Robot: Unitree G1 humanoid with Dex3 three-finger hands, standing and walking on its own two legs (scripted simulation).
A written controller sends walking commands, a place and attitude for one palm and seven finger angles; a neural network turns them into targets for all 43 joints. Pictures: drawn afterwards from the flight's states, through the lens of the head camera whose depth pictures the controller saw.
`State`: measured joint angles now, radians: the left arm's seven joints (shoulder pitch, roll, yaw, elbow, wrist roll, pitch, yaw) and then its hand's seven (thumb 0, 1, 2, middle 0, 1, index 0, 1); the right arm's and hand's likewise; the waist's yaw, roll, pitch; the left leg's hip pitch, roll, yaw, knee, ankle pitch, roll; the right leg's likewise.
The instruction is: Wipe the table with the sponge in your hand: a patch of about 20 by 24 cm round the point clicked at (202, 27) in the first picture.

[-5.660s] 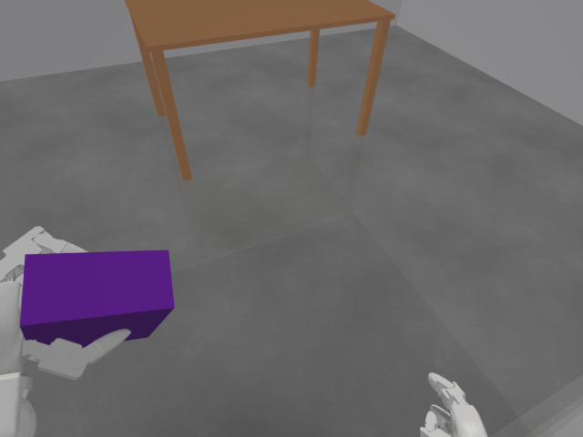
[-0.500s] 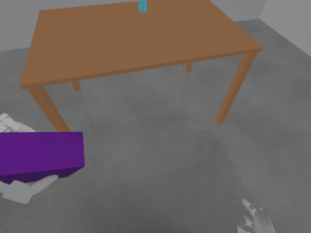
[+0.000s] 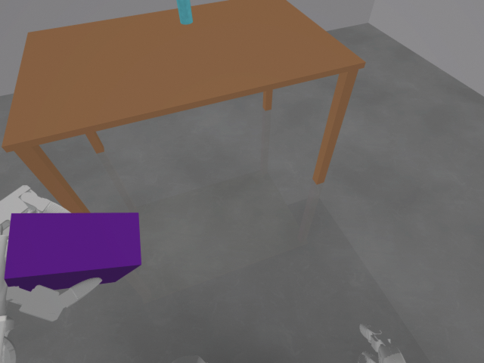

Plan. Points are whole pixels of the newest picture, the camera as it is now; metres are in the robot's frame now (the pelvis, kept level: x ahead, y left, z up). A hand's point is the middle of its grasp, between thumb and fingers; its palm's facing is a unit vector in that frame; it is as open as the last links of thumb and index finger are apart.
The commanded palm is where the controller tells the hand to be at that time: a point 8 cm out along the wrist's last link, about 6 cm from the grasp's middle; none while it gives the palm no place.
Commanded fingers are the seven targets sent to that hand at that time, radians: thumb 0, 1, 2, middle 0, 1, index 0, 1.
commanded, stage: take the last steps up to it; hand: left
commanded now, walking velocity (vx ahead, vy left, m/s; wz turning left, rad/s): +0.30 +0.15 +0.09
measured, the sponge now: (92, 253) +0.23 +0.19 +0.15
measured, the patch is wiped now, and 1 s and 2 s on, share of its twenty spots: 0.00 0.00 0.00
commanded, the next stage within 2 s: come to a stop and stand still in 1.80 s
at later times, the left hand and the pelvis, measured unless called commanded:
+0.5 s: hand (42, 217) +0.26 +0.26 +0.17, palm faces +0.42 -0.79 -0.45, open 10.1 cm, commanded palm +0.21 +0.31 +0.18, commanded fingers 0.00 0.10 1.30 -1.20 -1.60 -1.20 -1.60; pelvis +0.06 +0.02 -0.01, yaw +2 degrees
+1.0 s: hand (57, 141) +0.40 +0.30 +0.17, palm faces +0.34 -0.78 -0.52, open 10.1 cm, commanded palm +0.34 +0.35 +0.18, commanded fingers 0.00 0.10 1.30 -1.20 -1.60 -1.20 -1.60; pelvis +0.18 +0.07 -0.01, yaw -1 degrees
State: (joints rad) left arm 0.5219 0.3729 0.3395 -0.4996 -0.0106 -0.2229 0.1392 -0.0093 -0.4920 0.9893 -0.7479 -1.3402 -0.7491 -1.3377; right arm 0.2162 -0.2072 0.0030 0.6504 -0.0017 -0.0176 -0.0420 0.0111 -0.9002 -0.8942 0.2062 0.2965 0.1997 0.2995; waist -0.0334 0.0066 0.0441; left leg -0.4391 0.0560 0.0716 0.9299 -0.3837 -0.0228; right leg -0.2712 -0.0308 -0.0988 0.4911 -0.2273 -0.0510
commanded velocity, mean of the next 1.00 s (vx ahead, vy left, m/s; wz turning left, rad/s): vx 0.30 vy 0.14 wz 0.00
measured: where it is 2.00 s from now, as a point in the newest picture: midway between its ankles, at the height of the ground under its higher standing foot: (211, 310)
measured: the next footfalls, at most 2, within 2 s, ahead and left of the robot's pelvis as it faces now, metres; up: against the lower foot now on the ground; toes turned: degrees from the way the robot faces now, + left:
left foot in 0.18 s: +0.06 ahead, +0.17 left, +0.00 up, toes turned +8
left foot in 0.74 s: +0.20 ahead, +0.22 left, +0.00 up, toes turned +11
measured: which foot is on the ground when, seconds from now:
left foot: up 0.00-0.16, down 0.18-0.38, up 0.40-0.72, down 0.74-1.00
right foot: down 0.00-0.74, up 0.76-0.98, down 1.00-1.00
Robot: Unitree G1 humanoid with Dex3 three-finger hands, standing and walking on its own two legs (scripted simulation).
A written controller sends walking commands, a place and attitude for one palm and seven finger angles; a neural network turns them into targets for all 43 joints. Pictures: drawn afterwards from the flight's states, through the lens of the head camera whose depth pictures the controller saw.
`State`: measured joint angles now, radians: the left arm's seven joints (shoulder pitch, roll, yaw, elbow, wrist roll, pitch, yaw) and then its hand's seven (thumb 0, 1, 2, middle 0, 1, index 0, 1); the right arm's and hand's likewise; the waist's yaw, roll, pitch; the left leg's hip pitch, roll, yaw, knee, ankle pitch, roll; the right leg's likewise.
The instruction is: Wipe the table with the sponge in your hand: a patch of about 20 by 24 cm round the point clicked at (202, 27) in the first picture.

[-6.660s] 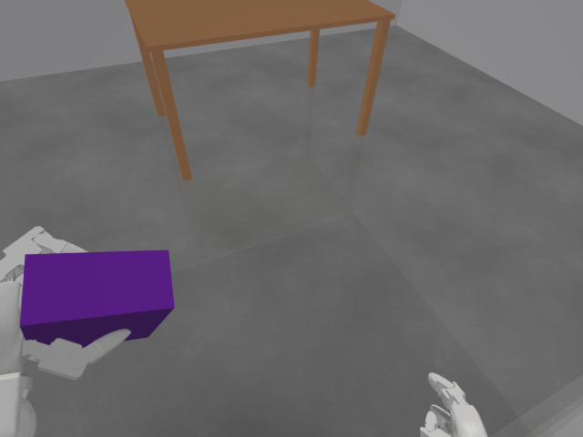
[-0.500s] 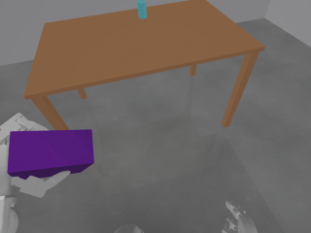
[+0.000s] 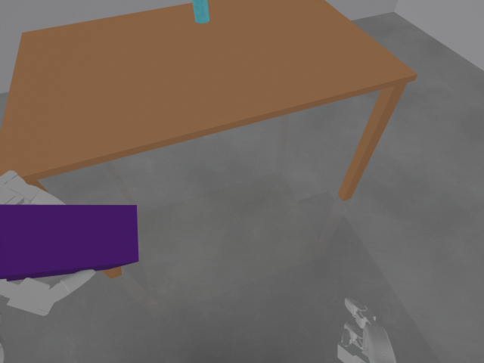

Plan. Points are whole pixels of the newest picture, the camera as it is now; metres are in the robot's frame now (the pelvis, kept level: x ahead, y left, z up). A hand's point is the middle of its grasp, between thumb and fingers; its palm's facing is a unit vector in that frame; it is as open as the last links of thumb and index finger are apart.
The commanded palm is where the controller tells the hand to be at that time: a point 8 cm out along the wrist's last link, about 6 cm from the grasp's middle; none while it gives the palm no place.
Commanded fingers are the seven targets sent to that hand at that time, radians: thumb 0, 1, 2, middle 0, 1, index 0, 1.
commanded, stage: take the last steps up to it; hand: left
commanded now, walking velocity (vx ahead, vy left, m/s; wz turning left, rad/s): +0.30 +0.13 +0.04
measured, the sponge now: (85, 243) +0.23 +0.19 +0.16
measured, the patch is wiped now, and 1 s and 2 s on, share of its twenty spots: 0.00 0.00 0.00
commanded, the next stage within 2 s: come to a stop and stand still in 0.80 s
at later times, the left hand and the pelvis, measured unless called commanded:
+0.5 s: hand (38, 140) +0.37 +0.31 +0.18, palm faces +0.39 -0.80 -0.45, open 10.1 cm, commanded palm +0.30 +0.34 +0.19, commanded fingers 0.00 0.10 1.30 -1.20 -1.60 -1.20 -1.60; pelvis +0.13 +0.06 +0.00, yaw -1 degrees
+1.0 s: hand (73, 105) +0.45 +0.29 +0.18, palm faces +0.35 -0.81 -0.47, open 10.1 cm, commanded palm +0.39 +0.34 +0.19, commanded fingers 0.00 0.10 1.30 -1.20 -1.60 -1.20 -1.60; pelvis +0.23 +0.06 +0.01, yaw +0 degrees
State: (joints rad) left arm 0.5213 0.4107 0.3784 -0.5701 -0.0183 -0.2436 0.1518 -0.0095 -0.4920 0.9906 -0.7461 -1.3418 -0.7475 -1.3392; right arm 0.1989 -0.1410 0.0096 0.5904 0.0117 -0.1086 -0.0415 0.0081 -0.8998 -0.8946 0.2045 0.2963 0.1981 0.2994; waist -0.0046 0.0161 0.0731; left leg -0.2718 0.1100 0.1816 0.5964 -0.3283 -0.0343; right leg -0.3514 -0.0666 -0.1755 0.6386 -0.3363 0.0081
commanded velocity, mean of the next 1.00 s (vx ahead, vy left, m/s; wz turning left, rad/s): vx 0.17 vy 0.08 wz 0.00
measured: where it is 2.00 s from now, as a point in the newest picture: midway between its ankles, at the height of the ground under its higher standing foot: (235, 359)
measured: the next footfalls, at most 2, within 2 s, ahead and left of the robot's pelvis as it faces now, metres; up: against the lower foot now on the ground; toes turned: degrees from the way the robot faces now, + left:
left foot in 0.38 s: +0.22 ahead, +0.19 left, +0.00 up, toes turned +10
right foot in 0.74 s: +0.25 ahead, -0.04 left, +0.00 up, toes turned -10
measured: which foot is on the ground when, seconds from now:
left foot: down 0.00-0.00, up 0.02-0.36, down 0.38-0.74, up 0.76-1.00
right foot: down 0.00-0.38, up 0.40-0.72, down 0.74-1.00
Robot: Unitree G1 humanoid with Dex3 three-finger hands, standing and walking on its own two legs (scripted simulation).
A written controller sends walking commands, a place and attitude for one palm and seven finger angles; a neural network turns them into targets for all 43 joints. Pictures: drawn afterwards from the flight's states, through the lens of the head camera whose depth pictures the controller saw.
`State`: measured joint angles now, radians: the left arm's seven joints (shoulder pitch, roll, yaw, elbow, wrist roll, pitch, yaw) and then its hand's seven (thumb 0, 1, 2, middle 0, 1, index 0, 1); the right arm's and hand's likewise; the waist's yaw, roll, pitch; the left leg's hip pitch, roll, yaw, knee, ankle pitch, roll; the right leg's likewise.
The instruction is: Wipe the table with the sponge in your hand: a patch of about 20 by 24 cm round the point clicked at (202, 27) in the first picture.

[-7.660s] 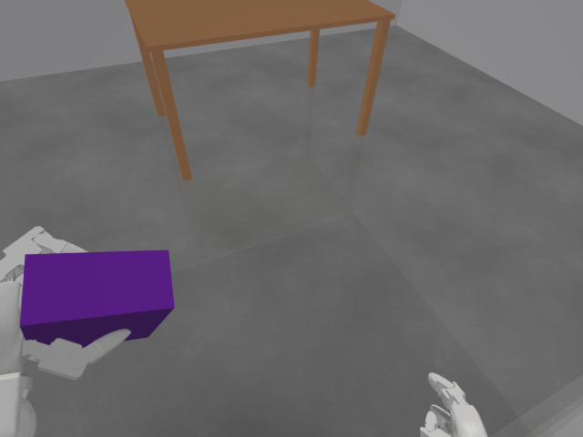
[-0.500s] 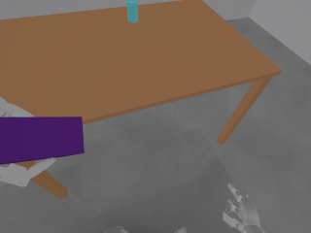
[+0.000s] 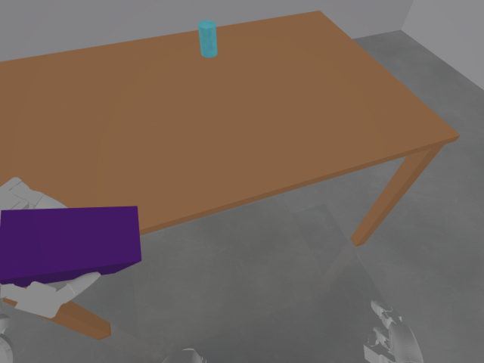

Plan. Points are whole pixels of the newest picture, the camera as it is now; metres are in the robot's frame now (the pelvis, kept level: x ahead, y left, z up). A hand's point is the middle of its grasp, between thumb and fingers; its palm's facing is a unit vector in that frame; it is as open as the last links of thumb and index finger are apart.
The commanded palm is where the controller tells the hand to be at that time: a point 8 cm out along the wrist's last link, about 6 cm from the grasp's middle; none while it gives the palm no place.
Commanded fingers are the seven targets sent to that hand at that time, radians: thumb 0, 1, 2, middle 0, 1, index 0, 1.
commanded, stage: come to a stop and stand still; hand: left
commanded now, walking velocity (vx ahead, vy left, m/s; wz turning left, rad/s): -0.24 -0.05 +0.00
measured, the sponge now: (89, 247) +0.23 +0.19 +0.15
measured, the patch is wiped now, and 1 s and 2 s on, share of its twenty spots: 0.00 0.00 0.00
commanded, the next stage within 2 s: look again from close up in 1.48 s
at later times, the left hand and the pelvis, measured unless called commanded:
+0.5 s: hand (63, 268) +0.20 +0.20 +0.16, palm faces +0.34 -0.83 -0.44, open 10.1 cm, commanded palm +0.15 +0.25 +0.18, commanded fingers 0.00 0.10 1.30 -1.20 -1.60 -1.20 -1.60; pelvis -0.02 -0.02 +0.00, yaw -3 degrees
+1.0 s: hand (39, 340) +0.13 +0.20 +0.16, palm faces +0.40 -0.83 -0.38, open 10.1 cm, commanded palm +0.09 +0.24 +0.18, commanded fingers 0.00 0.10 1.30 -1.20 -1.60 -1.20 -1.60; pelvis -0.08 -0.03 +0.00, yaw -2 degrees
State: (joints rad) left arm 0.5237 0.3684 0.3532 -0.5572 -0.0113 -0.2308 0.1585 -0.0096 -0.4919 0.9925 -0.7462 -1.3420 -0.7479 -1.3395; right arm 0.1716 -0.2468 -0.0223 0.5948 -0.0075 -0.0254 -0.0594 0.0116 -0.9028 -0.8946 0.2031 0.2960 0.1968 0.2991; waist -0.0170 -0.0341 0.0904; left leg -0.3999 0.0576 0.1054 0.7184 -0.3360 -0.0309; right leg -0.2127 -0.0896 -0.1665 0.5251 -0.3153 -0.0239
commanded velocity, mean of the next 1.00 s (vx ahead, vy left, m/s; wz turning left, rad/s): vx -0.03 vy -0.03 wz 0.00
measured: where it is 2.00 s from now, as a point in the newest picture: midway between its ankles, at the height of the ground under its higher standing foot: outside the picture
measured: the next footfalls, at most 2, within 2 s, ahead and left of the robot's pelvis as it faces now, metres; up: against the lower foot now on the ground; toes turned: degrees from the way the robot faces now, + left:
left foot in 0.06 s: +0.10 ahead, +0.14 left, +0.00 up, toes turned +7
right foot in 0.36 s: +0.04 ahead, -0.10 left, +0.00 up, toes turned -7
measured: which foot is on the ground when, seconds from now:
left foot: up 0.00-0.04, down 0.06-0.40, up 0.42-0.68, down 0.70-1.00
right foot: down 0.00-0.08, up 0.10-0.34, down 0.36-1.00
